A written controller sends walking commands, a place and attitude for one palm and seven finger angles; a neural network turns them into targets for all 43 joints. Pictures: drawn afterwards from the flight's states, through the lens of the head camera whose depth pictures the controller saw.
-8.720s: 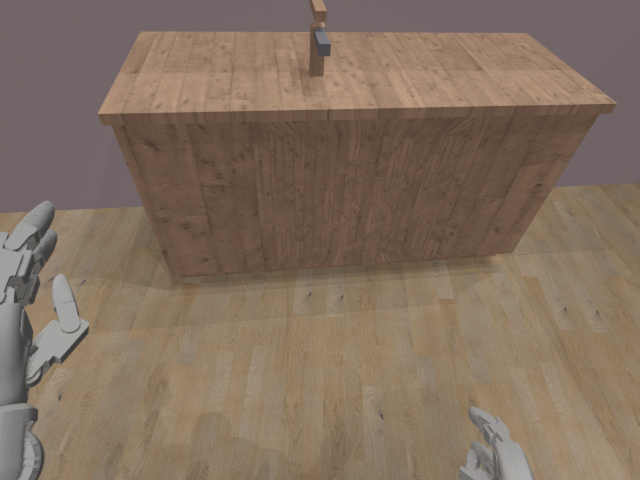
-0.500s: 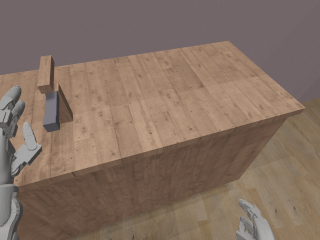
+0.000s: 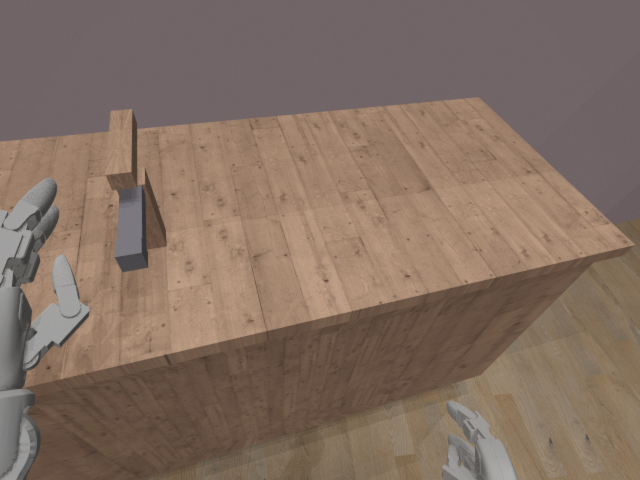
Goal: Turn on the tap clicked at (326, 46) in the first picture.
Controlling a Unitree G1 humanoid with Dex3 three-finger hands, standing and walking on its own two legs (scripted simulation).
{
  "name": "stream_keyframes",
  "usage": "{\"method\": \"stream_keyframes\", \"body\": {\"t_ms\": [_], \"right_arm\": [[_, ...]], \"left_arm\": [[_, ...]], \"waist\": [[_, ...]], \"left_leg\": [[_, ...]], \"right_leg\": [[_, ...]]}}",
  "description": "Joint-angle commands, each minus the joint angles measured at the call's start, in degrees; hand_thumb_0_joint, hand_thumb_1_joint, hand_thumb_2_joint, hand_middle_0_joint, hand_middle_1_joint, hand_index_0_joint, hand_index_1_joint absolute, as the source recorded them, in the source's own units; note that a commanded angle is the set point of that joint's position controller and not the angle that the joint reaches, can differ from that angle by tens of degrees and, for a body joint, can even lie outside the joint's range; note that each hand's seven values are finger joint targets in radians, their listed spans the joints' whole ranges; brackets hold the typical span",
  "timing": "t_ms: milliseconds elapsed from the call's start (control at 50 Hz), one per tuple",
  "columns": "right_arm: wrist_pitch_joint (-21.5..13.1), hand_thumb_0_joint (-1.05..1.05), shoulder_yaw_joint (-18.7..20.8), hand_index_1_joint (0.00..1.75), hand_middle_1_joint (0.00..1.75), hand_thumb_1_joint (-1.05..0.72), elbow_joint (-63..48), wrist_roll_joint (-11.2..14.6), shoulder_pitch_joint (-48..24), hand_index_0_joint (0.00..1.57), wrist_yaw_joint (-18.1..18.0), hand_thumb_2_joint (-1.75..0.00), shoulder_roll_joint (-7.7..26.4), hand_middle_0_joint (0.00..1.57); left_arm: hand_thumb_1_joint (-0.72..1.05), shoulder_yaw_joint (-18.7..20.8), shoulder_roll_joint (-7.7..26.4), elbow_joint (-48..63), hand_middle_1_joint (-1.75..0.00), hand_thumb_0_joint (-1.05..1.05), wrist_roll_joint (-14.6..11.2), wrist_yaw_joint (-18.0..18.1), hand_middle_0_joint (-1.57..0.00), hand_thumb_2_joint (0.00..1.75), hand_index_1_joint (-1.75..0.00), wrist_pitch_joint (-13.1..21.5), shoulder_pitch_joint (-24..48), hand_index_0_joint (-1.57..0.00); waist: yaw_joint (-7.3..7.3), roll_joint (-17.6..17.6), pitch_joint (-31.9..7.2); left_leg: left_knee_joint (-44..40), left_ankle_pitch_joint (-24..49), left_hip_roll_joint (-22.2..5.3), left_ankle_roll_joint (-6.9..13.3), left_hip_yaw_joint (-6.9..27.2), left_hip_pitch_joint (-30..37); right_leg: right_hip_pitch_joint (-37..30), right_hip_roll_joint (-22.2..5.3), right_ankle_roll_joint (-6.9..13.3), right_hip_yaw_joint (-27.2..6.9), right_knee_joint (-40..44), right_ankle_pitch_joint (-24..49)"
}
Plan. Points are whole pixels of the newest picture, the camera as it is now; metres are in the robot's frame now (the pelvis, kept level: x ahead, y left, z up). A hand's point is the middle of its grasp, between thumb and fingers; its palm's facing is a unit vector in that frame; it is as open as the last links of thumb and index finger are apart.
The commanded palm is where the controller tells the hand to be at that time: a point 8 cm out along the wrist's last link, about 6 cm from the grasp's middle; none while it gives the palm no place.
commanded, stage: come to a stop and stand still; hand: left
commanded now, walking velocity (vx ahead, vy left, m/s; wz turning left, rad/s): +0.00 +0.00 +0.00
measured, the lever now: (132, 254) +0.31 +0.27 +0.11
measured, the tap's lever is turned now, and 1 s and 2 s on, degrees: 0 0 0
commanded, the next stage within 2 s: look again from close up in 0.60 s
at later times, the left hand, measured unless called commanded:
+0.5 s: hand (115, 268) +0.26 +0.24 +0.17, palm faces +0.39 -0.84 -0.37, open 7.4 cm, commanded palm +0.20 +0.27 +0.18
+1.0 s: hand (121, 281) +0.24 +0.23 +0.17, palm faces +0.39 -0.85 -0.35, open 7.4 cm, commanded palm +0.19 +0.26 +0.18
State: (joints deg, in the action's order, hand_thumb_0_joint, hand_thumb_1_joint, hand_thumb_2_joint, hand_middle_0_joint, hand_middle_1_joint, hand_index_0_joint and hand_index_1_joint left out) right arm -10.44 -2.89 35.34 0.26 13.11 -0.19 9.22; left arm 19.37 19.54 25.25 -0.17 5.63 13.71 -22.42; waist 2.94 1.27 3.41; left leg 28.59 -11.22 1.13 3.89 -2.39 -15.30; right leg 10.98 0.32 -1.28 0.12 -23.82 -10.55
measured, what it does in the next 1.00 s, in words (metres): stands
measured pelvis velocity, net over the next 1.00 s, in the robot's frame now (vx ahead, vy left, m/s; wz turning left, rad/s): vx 0.03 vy -0.02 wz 0.02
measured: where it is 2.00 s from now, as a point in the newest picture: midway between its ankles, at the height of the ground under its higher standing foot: outside the picture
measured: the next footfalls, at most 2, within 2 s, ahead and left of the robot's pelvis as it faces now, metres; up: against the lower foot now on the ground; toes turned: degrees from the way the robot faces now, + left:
left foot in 1.80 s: -0.02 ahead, +0.07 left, +0.00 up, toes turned +3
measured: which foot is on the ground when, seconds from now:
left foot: down 0.00-1.00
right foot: down 0.00-1.00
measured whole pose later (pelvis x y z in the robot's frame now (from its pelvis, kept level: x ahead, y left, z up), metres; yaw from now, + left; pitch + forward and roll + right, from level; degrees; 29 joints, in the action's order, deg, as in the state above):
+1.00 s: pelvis +0.03 -0.02 +0.01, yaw +1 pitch -1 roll -2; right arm -4.9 -1.0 33.5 1.0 10.9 -2.4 11.7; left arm 19.2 20.5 27.5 -3.3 6.8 9.9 -25.5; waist 1.2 0.2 2.4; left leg 25.2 -11.7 0.6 2.2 -0.9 -12.5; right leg 7.8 1.1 0.0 1.4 -20.3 -11.4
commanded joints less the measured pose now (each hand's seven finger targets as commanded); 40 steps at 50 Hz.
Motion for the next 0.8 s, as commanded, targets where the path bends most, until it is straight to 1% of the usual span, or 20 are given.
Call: {"method": "stream_keyframes", "body": {"t_ms": [0,60,80,200,240,260,280,340,360,380,400,460,480,540,560,580,660,680,760,780], "right_arm": [[-3.1,0.0,4.2,0.3,0.3,-0.9,-9.6,0.2,-6.0,0.2,-1.4,-0.9,8.7,0.2],[-3.0,0.0,4.0,0.3,0.3,-0.9,-9.7,0.4,-6.8,0.2,-1.3,-0.9,8.4,0.2],[-2.7,0.0,4.1,0.3,0.3,-0.9,-9.5,0.2,-6.3,0.2,-1.2,-0.9,8.7,0.2],[-0.9,0.0,4.7,0.3,0.3,-0.9,-10.7,0.5,-6.4,0.2,-1.0,-0.9,8.9,0.2],[-0.2,0.0,4.7,0.3,0.3,-0.9,-11.0,0.6,-6.6,0.2,-1.2,-0.9,8.8,0.2],[0.1,0.0,4.6,0.3,0.3,-0.9,-11.0,0.8,-7.4,0.2,-1.5,-0.9,8.7,0.2],[0.6,0.0,4.5,0.3,0.3,-0.9,-10.9,0.5,-6.7,0.2,-1.5,-0.9,8.9,0.2],[1.0,0.0,4.9,0.3,0.3,-0.9,-11.7,0.8,-6.8,0.2,-1.9,-0.9,9.1,0.2],[1.1,0.0,4.8,0.3,0.3,-0.9,-11.6,0.9,-7.7,0.2,-2.2,-0.9,8.9,0.2],[1.4,0.0,4.7,0.3,0.3,-0.9,-11.4,0.6,-6.9,0.2,-2.1,-0.9,9.2,0.2],[1.3,0.0,5.1,0.3,0.3,-0.9,-11.8,0.9,-6.9,0.2,-2.1,-0.9,9.1,0.2],[1.3,0.0,4.9,0.3,0.3,-0.9,-11.4,1.0,-7.8,0.2,-2.4,-0.9,9.1,0.2],[1.7,0.0,4.8,0.3,0.3,-0.9,-11.1,0.7,-7.0,0.2,-2.3,-0.9,9.4,0.2],[1.8,0.0,5.0,0.3,0.3,-0.9,-11.4,0.8,-7.0,0.2,-2.4,-0.9,9.3,0.2],[1.9,0.0,4.9,0.3,0.3,-0.9,-11.1,1.0,-7.9,0.2,-2.6,-0.9,9.2,0.2],[2.3,0.0,4.6,0.3,0.3,-0.9,-11.0,0.6,-7.3,0.2,-2.5,-0.9,9.4,0.2],[2.4,0.0,4.8,0.3,0.3,-0.9,-11.1,0.9,-8.5,0.2,-2.8,-0.9,9.2,0.2],[2.7,0.0,4.6,0.3,0.3,-0.9,-11.1,0.5,-7.7,0.2,-2.7,-0.9,9.3,0.2],[2.4,0.0,4.7,0.3,0.3,-0.9,-11.4,1.0,-8.9,0.2,-2.8,-0.9,9.0,0.2],[2.6,0.0,4.5,0.3,0.3,-0.9,-11.1,0.5,-8.1,0.2,-2.8,-0.9,9.2,0.2]], "left_arm": [[0.9,5.6,9.6,13.4,-0.3,0.0,-0.5,1.4,-0.2,0.9,-0.3,3.5,10.9,-0.2],[0.9,5.7,9.8,13.9,-0.3,0.0,-0.7,1.5,-0.2,0.9,-0.3,3.1,9.2,-0.2],[0.9,4.5,8.5,13.5,-0.3,0.0,-0.9,1.3,-0.2,0.9,-0.3,3.1,8.4,-0.2],[0.9,6.2,9.8,14.7,-0.3,0.0,-1.9,1.2,-0.2,0.9,-0.3,2.3,1.8,-0.2],[0.9,6.8,10.1,14.5,-0.3,0.0,-2.2,1.2,-0.2,0.9,-0.3,2.2,0.8,-0.2],[0.9,8.7,11.8,14.7,-0.3,0.0,-2.3,1.6,-0.2,0.9,-0.3,1.9,-0.2,-0.2],[0.9,6.9,9.7,13.8,-0.3,0.0,-2.7,1.2,-0.2,0.9,-0.3,1.8,-0.5,-0.2],[0.9,7.6,10.9,15.9,-0.3,0.0,-2.9,1.3,-0.2,0.9,-0.3,1.9,0.3,-0.2],[0.9,9.0,12.4,17.0,-0.3,0.0,-2.8,1.8,-0.2,0.9,-0.3,1.6,0.5,-0.2],[0.9,7.2,10.3,15.6,-0.3,0.0,-3.1,1.5,-0.2,0.9,-0.3,1.6,-0.3,-0.2],[0.9,7.3,10.9,16.9,-0.3,0.0,-3.1,1.5,-0.2,0.9,-0.3,1.6,0.3,-0.2],[0.9,7.5,11.3,17.1,-0.3,0.0,-2.9,2.0,-0.2,0.9,-0.3,1.1,0.6,-0.2],[0.9,5.7,9.5,15.4,-0.3,0.0,-3.0,1.8,-0.2,0.9,-0.3,1.0,0.0,-0.2],[0.9,5.8,9.8,14.8,-0.3,0.0,-3.0,2.0,-0.2,0.9,-0.3,0.7,0.7,-0.2],[0.9,7.1,10.9,14.2,-0.3,0.0,-3.0,2.3,-0.2,0.9,-0.3,0.3,0.2,-0.2],[0.9,5.2,8.7,12.3,-0.3,0.0,-3.1,2.0,-0.2,0.9,-0.3,0.2,-0.1,-0.2],[0.9,7.1,11.1,13.5,-0.3,0.0,-2.9,2.4,-0.2,0.9,-0.3,-0.1,1.6,-0.2],[0.9,5.4,9.2,12.0,-0.3,0.0,-3.2,2.1,-0.2,0.9,-0.3,-0.1,1.2,-0.2],[0.9,6.8,11.2,14.8,-0.3,0.0,-2.9,2.4,-0.2,0.9,-0.3,0.0,2.2,-0.2],[0.9,5.5,9.6,13.5,-0.3,0.0,-3.1,2.2,-0.2,0.9,-0.3,-0.1,1.5,-0.2]], "waist": [[-1.52,-6.6,-6.5],[-1.34,-6.6,-8.3],[-1.44,-5.8,-8.8],[-1.37,-6.1,-11.6],[-1.39,-5.5,-11.4],[-1.39,-5.7,-11.3],[-1.6,-5.1,-11.2],[-1.58,-5.2,-12.0],[-1.57,-5.6,-12.3],[-1.69,-4.8,-12.4],[-1.66,-5.4,-13.1],[-1.63,-5.8,-12.6],[-1.77,-5.4,-12.2],[-1.72,-4.5,-11.3],[-1.62,-3.9,-10.4],[-1.81,-3.0,-9.5],[-1.79,-3.1,-8.3],[-1.87,-2.2,-8.4],[-1.71,-4.3,-8.6],[-1.77,-3.3,-9.0]], "left_leg": [[-12.3,-11.2,-6.6,-2.3,8.7,-0.2],[-11.4,-4.4,-6.4,-2.7,8.1,2.8],[-10.7,-1.7,-6.1,-2.8,7.7,3.2],[-7.1,15.7,-5.9,-4.4,6.8,6.7],[-7.0,15.2,-5.9,-4.4,6.4,6.1],[-6.6,17.0,-5.7,-4.6,6.2,6.8],[-6.7,17.2,-5.6,-4.4,6.2,6.2],[-6.3,17.6,-5.9,-4.2,6.3,7.1],[-5.7,19.7,-5.8,-4.4,6.1,8.2],[-5.8,20.2,-5.7,-4.1,6.2,7.9],[-5.3,21.3,-6.0,-4.1,6.2,9.1],[-5.2,20.6,-6.0,-4.1,6.1,9.2],[-5.6,19.5,-5.8,-3.7,6.1,8.7],[-6.3,14.8,-5.9,-3.5,6.5,7.1],[-6.3,13.5,-5.7,-3.4,6.4,6.9],[-6.9,11.1,-5.5,-3.1,6.3,5.8],[-7.4,6.8,-5.2,-2.9,6.4,5.0],[-7.8,5.6,-5.0,-2.6,6.5,4.7],[-7.9,4.9,-5.1,-2.5,6.6,5.1],[-8.0,4.7,-4.9,-2.3,6.4,4.8]], "right_leg": [[-3.4,-0.9,2.0,-2.7,2.9,-1.2],[-4.3,-1.1,2.0,-1.9,2.7,2.9],[-4.5,-1.1,2.0,-1.6,2.6,4.2],[-5.7,-2.0,2.1,-0.9,2.0,11.1],[-6.0,-2.3,2.1,-1.0,2.2,11.2],[-5.7,-2.3,2.1,-0.7,2.4,12.5],[-6.0,-2.2,2.1,-0.4,2.3,12.8],[-6.4,-2.6,2.2,-1.1,2.0,13.5],[-6.2,-2.6,2.1,-0.7,2.0,14.8],[-6.4,-2.5,2.1,-0.4,2.0,15.1],[-6.5,-2.9,2.2,-1.0,1.8,15.9],[-5.9,-3.0,2.1,-1.1,1.9,15.4],[-5.7,-2.9,2.1,-0.8,2.3,14.7],[-6.2,-3.5,2.2,-2.1,3.0,13.3],[-5.4,-3.6,2.1,-2.2,3.7,12.6],[-5.2,-3.5,2.1,-1.9,4.3,11.4],[-4.6,-3.8,2.3,-3.1,5.3,9.3],[-4.5,-3.7,2.2,-2.6,5.6,8.1],[-4.6,-3.8,2.3,-3.1,5.6,7.7],[-5.0,-3.6,2.2,-2.5,5.6,7.6]]}}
